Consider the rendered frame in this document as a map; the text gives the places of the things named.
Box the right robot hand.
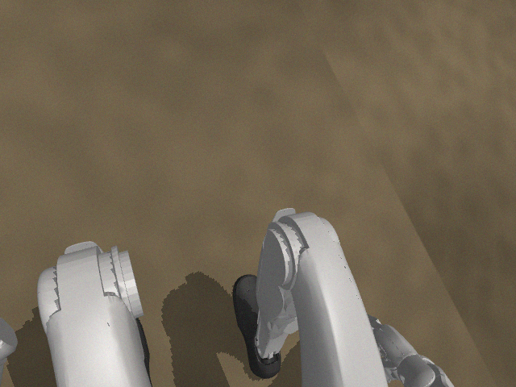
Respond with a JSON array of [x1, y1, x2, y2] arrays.
[[368, 314, 418, 383]]

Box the right robot foot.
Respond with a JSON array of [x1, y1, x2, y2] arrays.
[[233, 274, 281, 379]]

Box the right robot arm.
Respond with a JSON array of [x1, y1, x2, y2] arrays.
[[397, 355, 455, 387]]

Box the left robot foot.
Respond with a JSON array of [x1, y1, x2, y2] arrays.
[[136, 318, 152, 385]]

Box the left robot arm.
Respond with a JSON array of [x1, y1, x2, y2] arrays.
[[0, 318, 18, 386]]

